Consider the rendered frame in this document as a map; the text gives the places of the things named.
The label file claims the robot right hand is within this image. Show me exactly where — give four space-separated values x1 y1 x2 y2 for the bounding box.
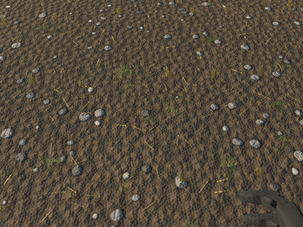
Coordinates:
238 188 303 227

